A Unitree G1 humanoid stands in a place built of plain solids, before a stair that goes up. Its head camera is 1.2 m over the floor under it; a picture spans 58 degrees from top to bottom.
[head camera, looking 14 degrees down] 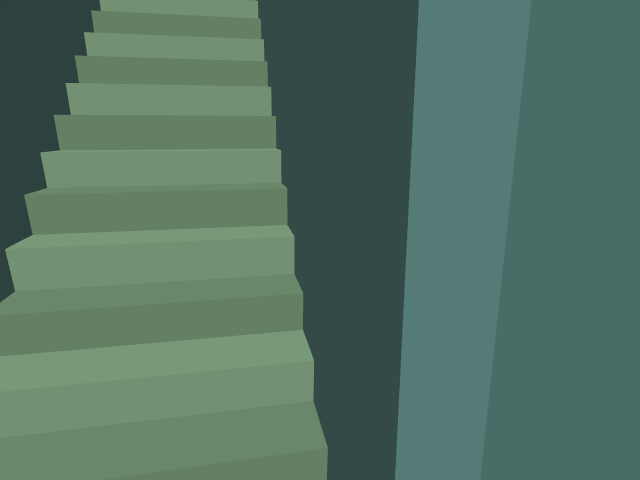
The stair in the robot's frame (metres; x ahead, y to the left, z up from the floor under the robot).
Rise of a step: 0.19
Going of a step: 0.24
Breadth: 1.20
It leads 11 degrees to the left of straight ahead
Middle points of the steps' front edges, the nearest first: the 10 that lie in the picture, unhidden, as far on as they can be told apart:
1.36 0.61 0.37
1.60 0.66 0.54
1.83 0.71 0.73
2.07 0.75 0.92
2.31 0.80 1.10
2.55 0.85 1.29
2.80 0.90 1.48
3.02 0.94 1.66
3.27 0.99 1.85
3.50 1.04 2.04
